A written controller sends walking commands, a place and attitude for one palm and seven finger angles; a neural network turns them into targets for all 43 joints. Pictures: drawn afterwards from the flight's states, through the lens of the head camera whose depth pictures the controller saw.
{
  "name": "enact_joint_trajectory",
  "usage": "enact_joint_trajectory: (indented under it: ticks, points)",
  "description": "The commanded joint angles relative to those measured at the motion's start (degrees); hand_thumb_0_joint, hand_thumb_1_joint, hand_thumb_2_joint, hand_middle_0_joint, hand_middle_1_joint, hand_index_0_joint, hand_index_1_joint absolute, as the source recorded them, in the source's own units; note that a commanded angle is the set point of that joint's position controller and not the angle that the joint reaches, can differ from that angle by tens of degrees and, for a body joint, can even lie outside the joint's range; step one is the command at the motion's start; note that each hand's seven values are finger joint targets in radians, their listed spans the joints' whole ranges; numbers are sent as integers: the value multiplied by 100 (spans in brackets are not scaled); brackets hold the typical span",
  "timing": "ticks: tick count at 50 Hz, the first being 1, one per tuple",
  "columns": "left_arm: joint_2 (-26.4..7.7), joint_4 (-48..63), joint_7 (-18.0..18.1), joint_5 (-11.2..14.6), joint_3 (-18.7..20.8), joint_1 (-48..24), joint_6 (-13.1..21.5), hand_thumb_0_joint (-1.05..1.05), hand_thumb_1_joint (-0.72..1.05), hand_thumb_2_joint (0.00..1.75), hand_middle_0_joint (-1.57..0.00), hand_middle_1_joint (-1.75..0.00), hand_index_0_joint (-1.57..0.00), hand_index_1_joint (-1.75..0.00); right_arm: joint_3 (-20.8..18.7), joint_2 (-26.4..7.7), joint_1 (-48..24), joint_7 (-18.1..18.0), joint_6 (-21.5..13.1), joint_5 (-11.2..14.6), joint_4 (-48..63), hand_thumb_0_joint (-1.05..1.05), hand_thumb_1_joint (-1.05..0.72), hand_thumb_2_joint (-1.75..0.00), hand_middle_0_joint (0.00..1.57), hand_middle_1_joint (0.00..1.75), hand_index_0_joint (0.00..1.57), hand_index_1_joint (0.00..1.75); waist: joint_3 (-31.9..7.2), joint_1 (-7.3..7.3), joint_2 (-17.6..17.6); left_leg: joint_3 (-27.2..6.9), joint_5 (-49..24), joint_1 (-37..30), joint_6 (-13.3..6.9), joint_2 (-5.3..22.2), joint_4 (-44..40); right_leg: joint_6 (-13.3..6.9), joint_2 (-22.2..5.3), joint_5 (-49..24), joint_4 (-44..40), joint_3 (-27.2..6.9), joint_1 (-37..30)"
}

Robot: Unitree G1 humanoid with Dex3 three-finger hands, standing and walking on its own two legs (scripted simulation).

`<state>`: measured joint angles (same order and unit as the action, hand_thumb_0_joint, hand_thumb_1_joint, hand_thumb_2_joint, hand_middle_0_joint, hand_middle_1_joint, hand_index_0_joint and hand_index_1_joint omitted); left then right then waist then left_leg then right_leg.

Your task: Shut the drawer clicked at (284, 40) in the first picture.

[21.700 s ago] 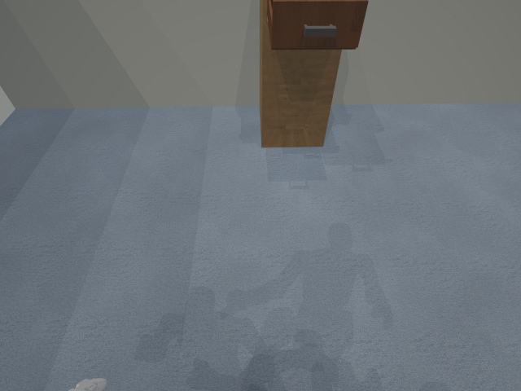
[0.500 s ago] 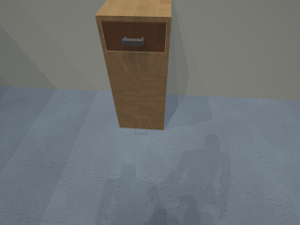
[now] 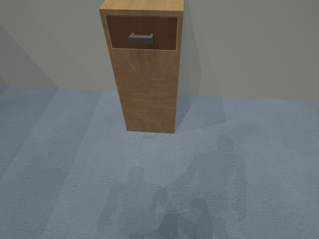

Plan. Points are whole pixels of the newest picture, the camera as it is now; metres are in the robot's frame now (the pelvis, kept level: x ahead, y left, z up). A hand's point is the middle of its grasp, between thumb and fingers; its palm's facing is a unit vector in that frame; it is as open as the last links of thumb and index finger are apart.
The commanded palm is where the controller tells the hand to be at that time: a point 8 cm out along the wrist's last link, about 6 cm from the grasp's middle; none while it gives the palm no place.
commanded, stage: look to check the result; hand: left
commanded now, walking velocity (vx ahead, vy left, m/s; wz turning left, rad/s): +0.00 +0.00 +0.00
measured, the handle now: (141, 37) +0.96 +0.14 +0.03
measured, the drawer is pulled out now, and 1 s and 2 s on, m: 0.00 0.00 0.00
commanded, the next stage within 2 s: stand and wait in 0.22 s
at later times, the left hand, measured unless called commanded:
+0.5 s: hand out of the picture +0.09 +0.22 -0.16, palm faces -0.02 -0.95 -0.31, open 7.3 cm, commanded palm none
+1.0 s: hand out of the picture +0.10 +0.23 -0.16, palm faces -0.03 -0.94 -0.33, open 7.3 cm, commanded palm none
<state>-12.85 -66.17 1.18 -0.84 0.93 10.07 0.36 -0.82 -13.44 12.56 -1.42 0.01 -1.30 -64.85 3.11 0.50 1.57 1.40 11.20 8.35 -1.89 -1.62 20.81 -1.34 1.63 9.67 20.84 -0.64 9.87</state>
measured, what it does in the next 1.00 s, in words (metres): stands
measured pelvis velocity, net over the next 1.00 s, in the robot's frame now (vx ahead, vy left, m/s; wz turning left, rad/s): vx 0.02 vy -0.01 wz -0.01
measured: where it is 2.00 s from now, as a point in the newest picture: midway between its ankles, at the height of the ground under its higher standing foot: outside the picture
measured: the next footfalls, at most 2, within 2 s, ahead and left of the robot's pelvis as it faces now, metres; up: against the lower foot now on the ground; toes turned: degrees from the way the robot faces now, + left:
none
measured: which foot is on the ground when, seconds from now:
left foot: down 0.00-1.00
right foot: down 0.00-1.00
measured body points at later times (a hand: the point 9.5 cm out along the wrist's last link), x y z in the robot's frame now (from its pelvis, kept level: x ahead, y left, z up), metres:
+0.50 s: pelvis +0.01 +0.00 +0.00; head +0.03 -0.01 +0.45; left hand +0.09 +0.27 -0.14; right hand +0.06 -0.28 -0.15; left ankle +0.00 +0.10 -0.75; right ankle +0.02 -0.10 -0.75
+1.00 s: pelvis +0.02 -0.01 +0.00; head +0.05 -0.02 +0.45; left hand +0.10 +0.28 -0.13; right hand +0.08 -0.29 -0.15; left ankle +0.00 +0.10 -0.75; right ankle +0.02 -0.10 -0.75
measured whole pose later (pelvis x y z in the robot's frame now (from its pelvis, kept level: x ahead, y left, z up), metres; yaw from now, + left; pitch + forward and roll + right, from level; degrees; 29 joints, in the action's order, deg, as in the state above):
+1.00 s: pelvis +0.02 -0.01 +0.00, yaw +0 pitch -1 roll +0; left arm -16.8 -65.5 0.7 -0.8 0.8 5.4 0.9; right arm -0.6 -17.8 7.5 -0.8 -0.3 -1.2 -64.8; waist 3.3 0.7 1.4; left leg 1.5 11.4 5.0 -1.3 -1.1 17.1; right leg -1.8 2.2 10.1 17.8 -1.0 6.9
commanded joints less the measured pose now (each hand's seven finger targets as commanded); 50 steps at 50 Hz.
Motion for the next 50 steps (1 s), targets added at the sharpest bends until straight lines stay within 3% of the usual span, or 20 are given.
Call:
enact_joint_trajectory:
  ticks: [1, 25, 50]
  points:
    - [-998, 274, 37, 20, 151, -75, 124, 0, 90, 90, -20, -30, -20, -30, -136, -826, 90, -27, -72, 28, 237, 0, -90, -90, 20, 30, 20, 30, -227, 29, -133, -640, -534, -149, -16, 793, -386, -181, -734, -464, -384, -644, 5]
    - [-1392, 395, 16, 21, 185, -474, 165, 0, 90, 90, -20, -30, -20, -30, -169, -1261, -380, 6, -90, 39, 298, 0, -90, -90, 20, 30, 20, 30, -386, 29, -167, -629, -802, -395, 19, 844, -472, -158, -776, -891, -477, -701, -221]
    - [-1591, 422, 7, 25, 192, -637, 178, 0, 90, 90, -20, -30, -20, -30, -176, -1495, -566, 5, -110, 52, 319, 0, -90, -90, 20, 30, 20, 30, -477, 33, -171, -599, -1044, -552, 45, 887, -521, -157, -804, -1226, -486, -700, -361]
